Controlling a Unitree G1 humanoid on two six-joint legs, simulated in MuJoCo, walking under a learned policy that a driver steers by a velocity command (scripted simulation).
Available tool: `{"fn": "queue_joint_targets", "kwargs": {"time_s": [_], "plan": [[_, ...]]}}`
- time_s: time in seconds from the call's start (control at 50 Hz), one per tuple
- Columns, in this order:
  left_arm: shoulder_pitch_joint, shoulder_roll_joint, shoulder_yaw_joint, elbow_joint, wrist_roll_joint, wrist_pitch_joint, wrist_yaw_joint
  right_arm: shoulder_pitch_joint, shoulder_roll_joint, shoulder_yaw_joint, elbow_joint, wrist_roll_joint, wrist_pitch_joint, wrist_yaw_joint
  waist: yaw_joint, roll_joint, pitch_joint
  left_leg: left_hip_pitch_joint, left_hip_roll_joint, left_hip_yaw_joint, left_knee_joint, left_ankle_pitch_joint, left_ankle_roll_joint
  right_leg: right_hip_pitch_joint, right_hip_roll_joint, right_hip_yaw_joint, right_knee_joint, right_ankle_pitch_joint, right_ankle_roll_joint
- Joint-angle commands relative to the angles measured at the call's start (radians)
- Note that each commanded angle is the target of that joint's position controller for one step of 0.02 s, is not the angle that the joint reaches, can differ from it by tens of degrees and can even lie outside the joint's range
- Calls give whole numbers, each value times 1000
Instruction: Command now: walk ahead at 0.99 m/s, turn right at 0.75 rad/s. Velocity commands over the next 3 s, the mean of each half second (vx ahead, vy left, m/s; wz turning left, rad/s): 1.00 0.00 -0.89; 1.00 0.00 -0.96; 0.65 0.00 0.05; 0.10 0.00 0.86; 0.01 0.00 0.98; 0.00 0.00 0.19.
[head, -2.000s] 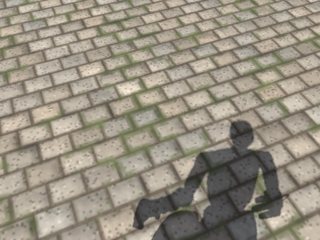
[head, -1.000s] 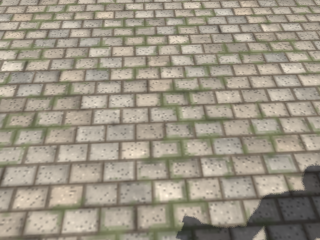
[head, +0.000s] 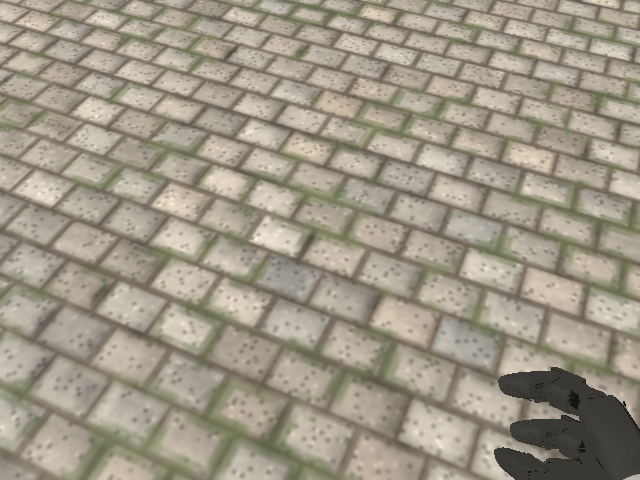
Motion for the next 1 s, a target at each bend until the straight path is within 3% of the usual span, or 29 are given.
{"fn": "queue_joint_targets", "kwargs": {"time_s": [0.02, 0.06, 0.08, 0.1, 0.12, 0.14, 0.16, 0.2, 0.26, 0.36, 0.4, 0.44, 0.48, 0.5, 0.52, 0.54, 0.56, 0.6, 0.66, 0.72, 0.78, 0.84, 0.88, 0.9, 0.92, 0.94, 0.96, 0.98, 1.0], "plan": [[-86, 211, 52, -83, -6, -17, 12, -17, -126, -47, -51, 5, -12, -16, -95, -34, 33, 343, -71, 65, -86, -2, 5, -257, -204, 193, -22, 481, -89], [-93, 249, 60, -77, 2, -14, 11, 195, -180, -81, 7, 3, -21, -43, -201, -5, -121, 611, -105, 81, -113, -156, 32, -236, -151, 141, 311, 723, -47], [-124, 226, 56, -90, 3, -24, 7, 385, -236, -108, 39, -7, -27, -65, -295, 8, -223, 854, 11, -18, -89, -293, 62, -385, -108, 110, 574, 589, -29], [-120, 69, 19, -129, -10, -36, 15, 563, -314, -137, 60, -39, -25, -85, -325, 196, -369, 1110, 317, -376, -145, -678, 110, -620, -33, 6, 907, -12, -22], [-68, 56, -2, -182, -29, -24, 16, 504, -357, -152, 69, -30, -10, -77, -246, 392, -442, 1108, 446, -818, -341, -874, 191, -794, -33, -82, 1107, -169, -17], [-182, 122, 9, -157, -1, -2, 22, 397, -234, -136, 51, -20, -4, -74, -248, 190, -244, 955, 365, -673, -356, -873, 175, -869, -119, -102, 1131, -47, -24], [-254, 129, 13, -163, 15, 6, 10, 356, -161, -119, 57, -13, -6, -68, -244, 90, -134, 835, 314, -471, -338, -657, 158, -861, -152, -116, 1080, 20, -19], [-310, 93, 10, -181, 35, 28, -18, 375, -121, -108, 104, -15, -14, -65, -209, 74, -42, 692, 243, -236, -358, -352, 134, -820, -197, -121, 1033, 40, -4], [-402, 38, -9, -243, 40, 66, -42, 424, -74, -99, 172, 19, -38, -48, -175, 97, 9, 653, 220, -44, -385, -95, 104, -876, -233, -144, 1015, 59, 3], [-578, 57, -38, -346, 36, 69, -79, 375, -118, -108, 200, 17, -58, -50, -128, 51, 101, 534, 144, 252, -497, 132, 71, -777, -211, -259, 713, 297, -13], [-630, 56, -48, -358, 36, 67, -88, 414, -159, -114, 218, 15, -58, -54, -131, 32, 124, 535, 128, 331, -487, 400, 54, -647, -160, -351, 562, 327, -49], [-577, 93, -39, -331, 36, 63, -80, 463, -217, -128, 223, 16, -44, -65, -95, 60, 58, 639, 140, 352, -339, 864, 39, -525, -74, -409, 521, 281, -82], [-320, 156, -10, -259, 36, 58, -60, 426, -282, -145, 203, 11, -9, -78, 51, 101, -82, 626, 184, 333, 19, 1067, 47, -240, -20, -380, 517, 183, -124], [-93, 204, 19, -184, 37, 54, -40, 382, -282, -145, 180, 6, 4, -76, 141, 80, -179, 486, 185, 309, 326, 944, 57, 42, -10, -312, 462, 149, -163], [-80, 250, 48, -150, 24, 60, -9, 402, -224, -137, 186, -9, 9, -57, 89, -57, -155, 244, 41, 299, 695, 30, 40, 204, -68, -187, 410, 60, -190], [-201, 367, 65, -198, 39, 80, 4, 476, -116, -107, 96, -10, -3, -48, -75, -263, -190, -107, -84, 230, 1059, -555, -8, 351, -294, 300, 332, 141, -309], [-149, 375, 77, -232, 36, 89, 9, 377, -186, -109, 21, 4, -28, -50, -2, -151, -320, -247, -82, 19, 1084, -484, -3, 423, -373, 576, 109, -72, -400], [-205, 280, 59, -204, 28, 71, 25, 307, -196, -100, 23, 3, -49, -52, -89, 47, -34, -227, 10, 0, 858, -371, 2, 99, -345, 504, -30, -54, -318], [-274, 209, 30, -200, 19, 24, 33, 348, -166, -91, 45, -35, 10, -51, -205, 87, 49, -19, 67, 0, 657, -441, -43, -254, -218, 286, -40, 161, -285], [-272, 205, 31, -194, 15, -7, 21, 168, -110, -73, -36, -21, 29, -37, -183, 47, 110, 70, 63, 57, 377, -289, -67, -450, -129, 193, -94, 210, -258], [-241, 218, 44, -181, 8, -15, 9, 71, -77, -59, -66, 10, 21, -24, -130, -1, 77, 230, 7, 73, 113, 40, -42, -458, -91, 160, -79, 375, -184], [-196, 236, 54, -163, 0, -12, 12, 54, -117, -70, -72, 22, 17, -29, -104, -32, 30, 314, -37, 57, -24, 62, -12, -298, -129, 205, -8, 540, -135], [-204, 279, 63, -162, 11, -7, 19, 199, -189, -101, -30, 23, 14, -47, -176, -29, -78, 480, -92, 48, -52, -100, 4, -191, -125, 213, 212, 790, -87], [-248, 308, 67, -167, 17, -8, 15, 381, -227, -121, 9, 26, 10, -63, -295, -17, -166, 677, -89, 66, -58, -174, 11, -237, -102, 187, 440, 820, -63], [-282, 236, 47, -184, 23, -20, 12, 595, -290, -148, 50, 9, 7, -87, -389, 26, -271, 922, 33, -36, -36, -382, 34, -385, -55, 134, 744, 654, -44], [-250, 55, 0, -225, 8, -28, 16, 663, -351, -160, 70, -35, 1, -95, -340, 305, -339, 1096, 312, -448, -174, -734, 82, -663, 51, 27, 1057, -191, -31], [-174, 89, -15, -255, -1, -24, 16, 532, -352, -168, 57, -26, 4, -79, -234, 434, -368, 1033, 379, -870, -364, -850, 153, -792, 17, -25, 1165, -151, -37], [-234, 145, -9, -216, 25, -7, 18, 403, -232, -149, 33, -15, 8, -69, -222, 225, -210, 880, 323, -722, -368, -910, 163, -813, -71, -53, 1162, -28, -38], [-282, 152, -9, -215, 42, 2, 4, 368, -173, -136, 47, -8, 10, -61, -212, 99, -117, 749, 272, -545, -352, -751, 162, -786, -106, -78, 1109, 36, -27]]}}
